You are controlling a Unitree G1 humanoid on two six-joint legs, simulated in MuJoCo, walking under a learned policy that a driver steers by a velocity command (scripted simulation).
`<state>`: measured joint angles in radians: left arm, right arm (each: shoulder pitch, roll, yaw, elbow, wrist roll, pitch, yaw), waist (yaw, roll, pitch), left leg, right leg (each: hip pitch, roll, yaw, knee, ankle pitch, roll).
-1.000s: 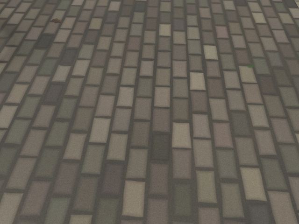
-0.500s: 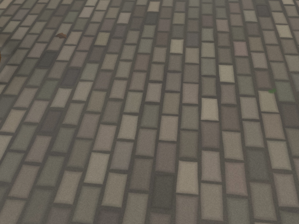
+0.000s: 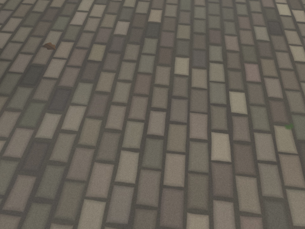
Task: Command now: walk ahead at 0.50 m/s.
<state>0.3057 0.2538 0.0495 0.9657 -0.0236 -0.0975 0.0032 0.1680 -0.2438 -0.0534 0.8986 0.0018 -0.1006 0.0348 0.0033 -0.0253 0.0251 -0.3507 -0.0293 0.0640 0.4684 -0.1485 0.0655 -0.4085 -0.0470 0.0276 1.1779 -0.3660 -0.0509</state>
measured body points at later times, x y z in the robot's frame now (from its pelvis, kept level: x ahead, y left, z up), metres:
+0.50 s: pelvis +0.28 -0.05 -0.01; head +0.31 -0.06 +0.44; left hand +0.46 +0.19 -0.11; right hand +0.25 -0.32 -0.16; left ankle +0.10 +0.08 -0.67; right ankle +0.38 -0.15 -0.74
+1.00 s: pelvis +0.55 -0.02 -0.01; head +0.58 -0.01 +0.44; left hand +0.51 +0.25 -0.16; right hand +0.76 -0.25 -0.11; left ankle +0.68 +0.09 -0.74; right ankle +0.38 -0.15 -0.73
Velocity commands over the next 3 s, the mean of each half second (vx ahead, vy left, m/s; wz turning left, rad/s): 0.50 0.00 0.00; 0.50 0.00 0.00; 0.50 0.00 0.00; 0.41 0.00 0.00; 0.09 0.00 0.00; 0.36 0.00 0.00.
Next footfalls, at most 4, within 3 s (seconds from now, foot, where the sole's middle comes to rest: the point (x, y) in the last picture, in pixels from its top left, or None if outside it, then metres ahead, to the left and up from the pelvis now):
0.44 right None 0.42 -0.15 -0.77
1.00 left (134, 175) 0.72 0.10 -0.77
1.56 right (181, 123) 1.04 -0.14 -0.77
2.04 left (142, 89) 1.29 0.08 -0.77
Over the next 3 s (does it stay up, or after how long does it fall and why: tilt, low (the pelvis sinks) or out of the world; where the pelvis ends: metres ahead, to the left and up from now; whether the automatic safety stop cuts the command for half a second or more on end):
stays up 1.36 -0.02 0.01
